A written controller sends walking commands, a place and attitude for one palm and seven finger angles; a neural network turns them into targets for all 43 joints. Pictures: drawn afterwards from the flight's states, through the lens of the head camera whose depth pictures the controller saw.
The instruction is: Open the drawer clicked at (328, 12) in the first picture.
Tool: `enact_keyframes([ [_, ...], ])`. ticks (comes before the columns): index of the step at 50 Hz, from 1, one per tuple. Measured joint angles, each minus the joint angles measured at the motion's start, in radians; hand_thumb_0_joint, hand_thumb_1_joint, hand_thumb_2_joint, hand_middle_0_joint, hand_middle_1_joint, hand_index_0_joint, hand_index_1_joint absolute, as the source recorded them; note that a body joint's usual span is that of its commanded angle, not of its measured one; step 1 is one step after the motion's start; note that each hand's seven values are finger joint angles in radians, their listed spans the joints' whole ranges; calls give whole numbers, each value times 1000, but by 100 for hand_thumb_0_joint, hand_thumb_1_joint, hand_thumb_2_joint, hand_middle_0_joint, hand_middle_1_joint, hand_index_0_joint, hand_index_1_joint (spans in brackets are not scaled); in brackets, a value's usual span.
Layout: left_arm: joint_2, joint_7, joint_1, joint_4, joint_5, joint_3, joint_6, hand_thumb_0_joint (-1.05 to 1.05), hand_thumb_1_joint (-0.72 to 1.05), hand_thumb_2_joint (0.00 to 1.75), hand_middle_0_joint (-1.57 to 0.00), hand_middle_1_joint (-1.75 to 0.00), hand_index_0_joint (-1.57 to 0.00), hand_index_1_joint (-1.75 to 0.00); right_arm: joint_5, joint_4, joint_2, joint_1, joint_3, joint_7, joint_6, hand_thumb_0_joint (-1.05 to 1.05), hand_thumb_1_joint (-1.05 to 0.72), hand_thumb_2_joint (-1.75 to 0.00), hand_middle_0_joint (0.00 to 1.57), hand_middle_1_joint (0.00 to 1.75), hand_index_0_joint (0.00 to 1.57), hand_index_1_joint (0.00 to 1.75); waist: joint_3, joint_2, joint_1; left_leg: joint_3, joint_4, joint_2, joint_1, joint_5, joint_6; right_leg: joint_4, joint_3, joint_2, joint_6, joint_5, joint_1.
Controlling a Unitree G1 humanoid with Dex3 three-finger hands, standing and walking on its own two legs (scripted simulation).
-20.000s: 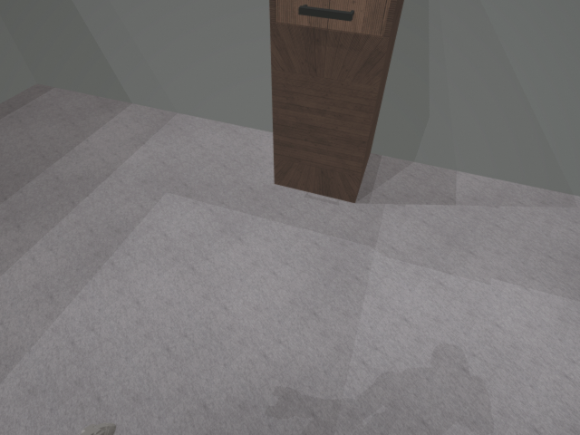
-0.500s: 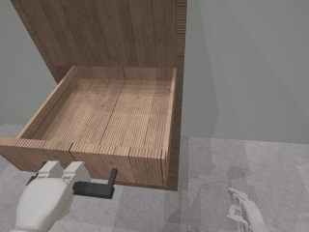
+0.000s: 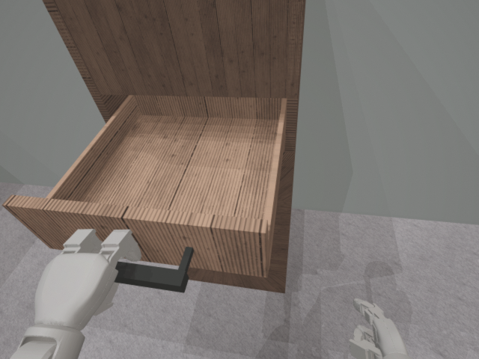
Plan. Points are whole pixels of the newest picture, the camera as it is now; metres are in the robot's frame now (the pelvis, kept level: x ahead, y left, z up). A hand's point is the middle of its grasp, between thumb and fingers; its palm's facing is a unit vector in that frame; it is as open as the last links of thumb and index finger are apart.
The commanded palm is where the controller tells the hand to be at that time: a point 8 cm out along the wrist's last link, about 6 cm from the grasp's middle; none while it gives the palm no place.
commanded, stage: open the thumb to release the handle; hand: left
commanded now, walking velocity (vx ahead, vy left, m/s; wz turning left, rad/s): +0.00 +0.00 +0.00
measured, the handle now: (129, 259) +0.22 +0.19 +0.11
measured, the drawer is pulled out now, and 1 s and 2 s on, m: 0.30 0.29 0.29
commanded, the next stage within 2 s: lift the hand off the handle in 0.34 s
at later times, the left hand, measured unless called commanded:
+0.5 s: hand (100, 298) +0.17 +0.22 +0.09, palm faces +0.05 -0.14 -0.99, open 13.5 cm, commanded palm +0.14 +0.22 +0.14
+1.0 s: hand (101, 284) +0.18 +0.22 +0.10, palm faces +0.04 -0.10 -0.99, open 13.2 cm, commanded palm +0.16 +0.22 +0.18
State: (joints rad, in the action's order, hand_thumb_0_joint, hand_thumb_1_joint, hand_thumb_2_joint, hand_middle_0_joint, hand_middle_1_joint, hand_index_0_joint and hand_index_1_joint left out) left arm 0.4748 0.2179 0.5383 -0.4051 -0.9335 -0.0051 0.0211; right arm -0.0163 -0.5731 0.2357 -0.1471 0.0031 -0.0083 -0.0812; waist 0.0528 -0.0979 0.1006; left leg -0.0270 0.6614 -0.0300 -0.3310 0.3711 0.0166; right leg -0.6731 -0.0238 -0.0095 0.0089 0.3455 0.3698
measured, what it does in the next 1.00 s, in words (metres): stands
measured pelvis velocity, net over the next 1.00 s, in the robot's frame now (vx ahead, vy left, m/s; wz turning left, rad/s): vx -0.01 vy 0.00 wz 0.02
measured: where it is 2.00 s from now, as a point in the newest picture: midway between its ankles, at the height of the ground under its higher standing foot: outside the picture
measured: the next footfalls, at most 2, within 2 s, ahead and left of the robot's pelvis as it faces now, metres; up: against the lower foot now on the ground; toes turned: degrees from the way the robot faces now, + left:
none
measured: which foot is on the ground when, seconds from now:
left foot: down 0.00-1.00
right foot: down 0.00-1.00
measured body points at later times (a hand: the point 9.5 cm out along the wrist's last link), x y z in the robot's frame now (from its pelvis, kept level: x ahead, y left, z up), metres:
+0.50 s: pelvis -0.01 +0.00 +0.01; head +0.00 -0.03 +0.46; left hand +0.16 +0.23 +0.14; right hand +0.22 -0.20 -0.08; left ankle -0.02 +0.13 -0.72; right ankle +0.00 -0.11 -0.72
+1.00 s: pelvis -0.01 +0.00 +0.01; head -0.02 -0.04 +0.46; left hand +0.18 +0.23 +0.15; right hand +0.21 -0.18 -0.09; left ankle -0.02 +0.13 -0.72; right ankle +0.00 -0.11 -0.72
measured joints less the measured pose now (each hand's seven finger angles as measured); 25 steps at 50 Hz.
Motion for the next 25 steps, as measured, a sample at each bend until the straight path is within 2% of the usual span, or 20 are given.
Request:
enact_keyframes([
  [4,-28,-28,-10,-11,8,-9,-25,-2,49,73,-38,-132,-43,-132,1,-1,-6,3,14,-1,2,2,-90,-90,20,30,20,30,5,-1,4,3,-24,3,18,-13,-1,24,-4,-2,-1,-12,-20],
  [9,-29,-51,-17,-20,-2,-8,-40,-1,24,62,-37,-129,-40,-129,-1,8,-3,16,25,-5,-3,1,-90,-90,20,30,20,30,-1,3,10,6,-44,2,36,-26,0,48,-6,-1,-1,-26,-40],
  [18,-10,-76,-30,-18,1,-7,-16,0,-28,40,-34,-124,-34,-123,-1,14,10,33,20,1,-4,1,-90,-90,20,30,20,30,-16,14,14,9,-63,-2,52,-40,0,80,-11,3,-1,-45,-64],
  [22,-8,-71,-24,-21,2,-2,-7,0,-40,35,-34,-123,-33,-122,-2,15,13,32,16,0,-4,1,-90,-90,20,30,20,30,-17,16,13,8,-66,-2,52,-42,-1,86,-9,4,-1,-50,-64],
  [25,-33,-60,-9,-19,-1,-9,-10,0,-44,33,-33,-122,-33,-121,-2,20,12,27,9,-10,-3,1,-90,-90,20,30,20,30,-17,18,9,5,-62,0,42,-42,-2,79,-7,2,-3,-50,-52],
])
